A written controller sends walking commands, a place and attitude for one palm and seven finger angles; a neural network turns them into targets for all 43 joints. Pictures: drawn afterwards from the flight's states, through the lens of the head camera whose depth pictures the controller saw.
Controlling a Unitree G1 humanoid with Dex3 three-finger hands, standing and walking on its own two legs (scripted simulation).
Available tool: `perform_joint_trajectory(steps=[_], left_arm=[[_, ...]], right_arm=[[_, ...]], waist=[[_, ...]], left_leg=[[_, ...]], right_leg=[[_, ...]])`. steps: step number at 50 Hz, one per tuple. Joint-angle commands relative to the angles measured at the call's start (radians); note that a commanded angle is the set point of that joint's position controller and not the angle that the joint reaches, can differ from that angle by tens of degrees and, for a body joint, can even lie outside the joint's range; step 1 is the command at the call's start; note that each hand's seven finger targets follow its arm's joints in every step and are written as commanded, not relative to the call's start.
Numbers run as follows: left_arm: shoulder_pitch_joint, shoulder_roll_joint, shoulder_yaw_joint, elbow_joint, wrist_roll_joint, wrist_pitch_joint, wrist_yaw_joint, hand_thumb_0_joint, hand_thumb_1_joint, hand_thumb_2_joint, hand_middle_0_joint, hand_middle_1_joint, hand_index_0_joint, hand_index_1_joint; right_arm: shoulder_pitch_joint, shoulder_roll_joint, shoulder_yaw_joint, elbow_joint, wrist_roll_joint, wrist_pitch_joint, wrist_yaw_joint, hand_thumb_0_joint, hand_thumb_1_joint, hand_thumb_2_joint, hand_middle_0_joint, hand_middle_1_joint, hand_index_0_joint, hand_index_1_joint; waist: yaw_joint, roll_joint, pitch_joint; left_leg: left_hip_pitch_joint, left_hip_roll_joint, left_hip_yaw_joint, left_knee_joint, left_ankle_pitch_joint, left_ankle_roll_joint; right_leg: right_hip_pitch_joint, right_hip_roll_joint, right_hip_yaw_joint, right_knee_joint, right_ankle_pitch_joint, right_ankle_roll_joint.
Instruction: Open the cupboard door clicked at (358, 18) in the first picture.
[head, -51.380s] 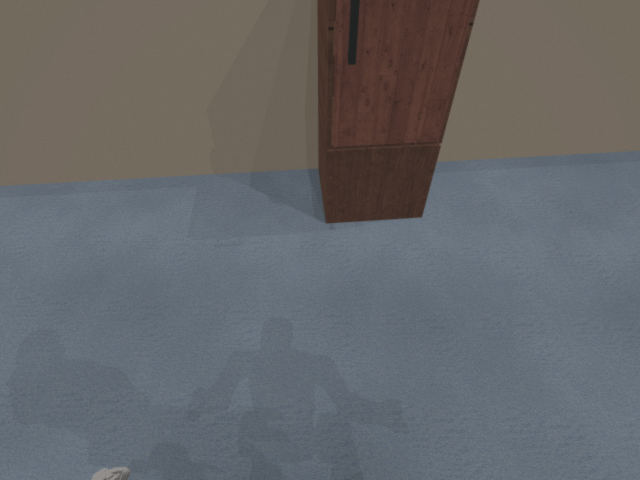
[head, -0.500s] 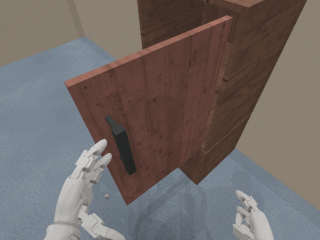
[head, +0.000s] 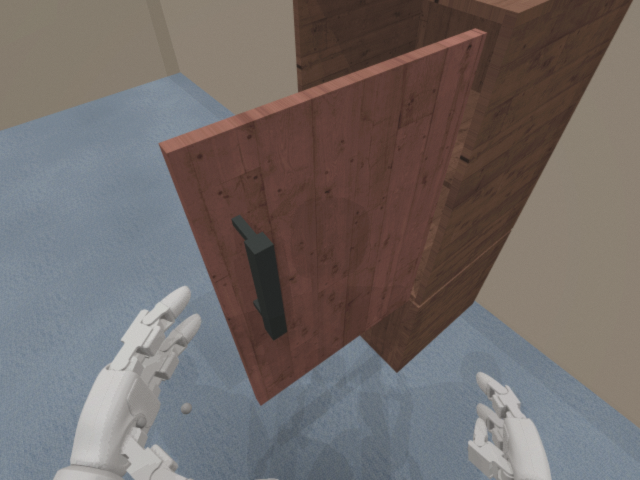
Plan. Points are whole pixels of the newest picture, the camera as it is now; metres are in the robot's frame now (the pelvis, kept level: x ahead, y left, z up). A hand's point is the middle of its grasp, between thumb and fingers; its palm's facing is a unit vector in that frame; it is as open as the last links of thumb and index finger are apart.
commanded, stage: draw the hand back to the body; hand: left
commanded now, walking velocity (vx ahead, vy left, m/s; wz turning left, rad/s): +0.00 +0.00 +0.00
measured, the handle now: (259, 281) +0.31 +0.11 +0.11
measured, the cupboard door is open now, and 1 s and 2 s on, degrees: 87 87 87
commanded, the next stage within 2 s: step back with the hand held close in 1.50 s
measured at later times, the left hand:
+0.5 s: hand (115, 374) +0.18 +0.21 +0.14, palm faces +0.12 -0.97 -0.22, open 15.9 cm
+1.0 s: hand (64, 300) +0.22 +0.25 +0.19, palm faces +0.38 -0.83 -0.41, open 10.5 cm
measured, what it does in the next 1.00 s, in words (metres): stands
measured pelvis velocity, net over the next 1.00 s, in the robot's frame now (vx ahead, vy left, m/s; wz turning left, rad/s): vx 0.03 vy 0.01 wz -0.04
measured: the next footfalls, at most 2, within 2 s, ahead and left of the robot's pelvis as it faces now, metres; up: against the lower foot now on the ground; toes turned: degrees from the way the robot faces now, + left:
none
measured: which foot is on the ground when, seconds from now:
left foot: down 0.00-1.00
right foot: down 0.00-1.00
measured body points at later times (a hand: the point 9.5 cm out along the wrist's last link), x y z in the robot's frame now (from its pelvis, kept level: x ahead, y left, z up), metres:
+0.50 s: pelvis +0.00 +0.01 +0.02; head -0.02 +0.00 +0.47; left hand +0.17 +0.26 +0.15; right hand +0.19 -0.20 -0.03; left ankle +0.00 +0.13 -0.69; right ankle +0.02 -0.12 -0.69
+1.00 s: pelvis +0.03 +0.01 +0.05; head +0.02 +0.00 +0.50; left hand +0.20 +0.30 +0.21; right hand +0.22 -0.20 -0.03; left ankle +0.00 +0.13 -0.69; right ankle +0.02 -0.12 -0.69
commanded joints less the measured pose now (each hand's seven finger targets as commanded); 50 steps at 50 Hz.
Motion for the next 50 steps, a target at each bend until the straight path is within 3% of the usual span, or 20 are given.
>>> perform_joint_trajectory(steps=[1, 2, 5, 12, 16, 21, 22, 23, 24, 26, 33, 35, 44, 50], left_arm=[[-0.005, 0.132, 0.134, -0.265, -0.019, -0.046, 0.034, 0.0, -0.5, 0.3, -0.15, -0.3, -0.15, -0.3], [-0.01, 0.105, 0.112, -0.266, -0.026, -0.036, 0.031, 0.0, -0.5, 0.3, -0.15, -0.3, -0.15, -0.3], [-0.056, 0.107, 0.114, -0.267, -0.043, -0.012, 0.02, 0.0, -0.5, 0.3, -0.15, -0.3, -0.15, -0.3], [-0.064, 0.138, 0.157, -0.252, -0.051, 0.052, 0.007, 0.0, -0.5, 0.3, -0.15, -0.3, -0.15, -0.3], [-0.12, 0.167, 0.194, -0.271, -0.06, 0.069, 0.008, 0.0, -0.5, 0.3, -0.15, -0.3, -0.15, -0.3], [-0.154, 0.186, 0.233, -0.252, -0.078, 0.094, -0.01, 0.0, -0.325, 0.375, -0.156, -0.3, -0.156, -0.3], [-0.185, 0.333, 0.27, -0.336, 0.089, 0.084, 0.151, 0.0, -0.29, 0.39, -0.158, -0.3, -0.158, -0.3], [-0.116, 0.227, 0.219, -0.302, 0.108, 0.101, 0.215, 0.0, -0.255, 0.405, -0.159, -0.3, -0.159, -0.3], [-0.1, 0.19, 0.179, -0.286, 0.135, 0.109, 0.254, 0.0, -0.22, 0.42, -0.16, -0.3, -0.16, -0.3], [-0.109, 0.205, 0.185, -0.282, 0.163, 0.108, 0.3, 0.0, -0.15, 0.45, -0.162, -0.3, -0.162, -0.3], [-0.142, 0.238, 0.224, -0.274, 0.202, 0.083, 0.354, 0.0, 0.095, 0.555, -0.171, -0.3, -0.171, -0.3], [-0.143, 0.25, 0.249, -0.267, 0.205, 0.078, 0.359, 0.0, 0.165, 0.585, -0.174, -0.3, -0.174, -0.3], [-0.152, 0.275, 0.311, -0.283, 0.202, 0.078, 0.355, 0.0, 0.48, 0.72, -0.185, -0.3, -0.185, -0.3], [-0.198, 0.303, 0.369, -0.255, 0.194, 0.085, 0.356, 0.0, 0.69, 0.81, -0.192, -0.3, -0.192, -0.3]], right_arm=[[-0.093, -0.091, -0.04, -0.171, 0.008, -0.055, -0.012, 0.0, -0.9, -0.9, 0.2, 0.3, 0.2, 0.3], [-0.099, -0.087, -0.032, -0.174, 0.01, -0.056, -0.012, 0.0, -0.9, -0.9, 0.2, 0.3, 0.2, 0.3], [-0.1, -0.097, -0.025, -0.166, 0.014, -0.063, -0.018, 0.0, -0.9, -0.9, 0.2, 0.3, 0.2, 0.3], [-0.112, -0.101, -0.017, -0.147, 0.018, -0.092, -0.025, 0.0, -0.9, -0.9, 0.2, 0.3, 0.2, 0.3], [-0.122, -0.106, -0.011, -0.132, 0.02, -0.104, -0.032, 0.0, -0.9, -0.9, 0.2, 0.3, 0.2, 0.3], [-0.126, -0.108, -0.004, -0.113, 0.022, -0.125, -0.039, 0.0, -0.9, -0.9, 0.2, 0.3, 0.2, 0.3], [-0.121, -0.1, -0.016, -0.108, -0.005, -0.106, -0.063, 0.0, -0.9, -0.9, 0.2, 0.3, 0.2, 0.3], [-0.116, -0.083, -0.009, -0.104, -0.016, -0.102, -0.068, 0.0, -0.9, -0.9, 0.2, 0.3, 0.2, 0.3], [-0.112, -0.082, -0.005, -0.09, -0.018, -0.089, -0.064, 0.0, -0.9, -0.9, 0.2, 0.3, 0.2, 0.3], [-0.124, -0.09, -0.011, -0.075, -0.023, -0.074, -0.063, 0.0, -0.9, -0.9, 0.2, 0.3, 0.2, 0.3], [-0.151, -0.095, -0.015, -0.037, -0.037, -0.049, -0.058, 0.0, -0.9, -0.9, 0.2, 0.3, 0.2, 0.3], [-0.155, -0.096, -0.018, -0.027, -0.04, -0.043, -0.055, 0.0, -0.9, -0.9, 0.2, 0.3, 0.2, 0.3], [-0.165, -0.101, -0.031, -0.006, -0.045, -0.007, -0.033, 0.0, -0.9, -0.9, 0.2, 0.3, 0.2, 0.3], [-0.175, -0.099, -0.037, -0.001, -0.043, 0.022, -0.027, 0.0, -0.9, -0.9, 0.2, 0.3, 0.2, 0.3]], waist=[[0.01, -0.003, -0.115], [0.004, -0.001, -0.085], [-0.009, -0.005, -0.054], [0.001, -0.034, -0.031], [0.006, 0.0, -0.019], [0.011, 0.004, -0.016], [0.039, -0.005, 0.0], [0.018, 0.003, 0.045], [0.014, 0.017, 0.069], [0.015, -0.017, 0.06], [0.019, 0.02, 0.057], [0.023, 0.001, 0.042], [0.03, 0.026, 0.004], [0.032, 0.008, 0.01]], left_leg=[[0.013, -0.057, -0.018, -0.174, 0.19, 0.026], [0.013, -0.057, -0.018, -0.183, 0.179, 0.026], [0.025, -0.054, -0.024, -0.202, 0.138, 0.026], [0.059, -0.049, -0.03, -0.251, 0.13, 0.025], [0.091, -0.049, -0.031, -0.277, 0.122, 0.024], [0.132, -0.048, -0.032, -0.304, 0.151, 0.024], [0.144, -0.04, -0.001, -0.345, 0.138, 0.026], [0.159, -0.046, 0.006, -0.36, 0.127, 0.021], [0.178, -0.039, 0.004, -0.377, 0.132, 0.021], [0.218, -0.032, 0.004, -0.405, 0.162, 0.025], [0.327, -0.025, 0.014, -0.506, 0.262, 0.029], [0.346, -0.024, 0.015, -0.524, 0.305, 0.028], [0.427, -0.015, 0.026, -0.544, 0.549, 0.022], [0.448, -0.013, 0.036, -0.554, 0.573, 0.022]], right_leg=[[0.148, 0.045, 0.061, -0.164, 0.147, -0.016], [0.139, 0.046, 0.055, -0.172, 0.139, -0.014], [0.12, 0.05, 0.052, -0.202, 0.087, -0.01], [0.154, 0.052, 0.044, -0.243, 0.075, -0.006], [0.173, 0.053, 0.046, -0.274, 0.052, -0.01], [0.206, 0.056, 0.042, -0.307, 0.09, -0.009], [0.263, 0.039, 0.09, -0.366, 0.089, -0.017], [0.253, 0.032, 0.08, -0.393, 0.07, -0.017], [0.256, 0.031, 0.07, -0.403, 0.071, -0.015], [0.295, 0.031, 0.064, -0.427, 0.096, -0.015], [0.398, 0.03, 0.061, -0.476, 0.2, -0.014], [0.432, 0.031, 0.059, -0.483, 0.24, -0.015], [0.513, 0.036, 0.062, -0.497, 0.43, -0.01], [0.521, 0.038, 0.065, -0.512, 0.459, -0.007]])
